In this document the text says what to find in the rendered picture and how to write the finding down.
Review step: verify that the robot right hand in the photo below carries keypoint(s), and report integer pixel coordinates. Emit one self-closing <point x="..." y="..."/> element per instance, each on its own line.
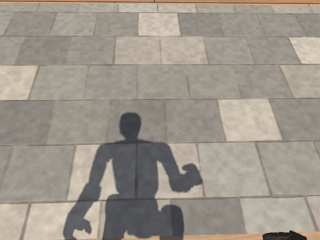
<point x="291" y="235"/>

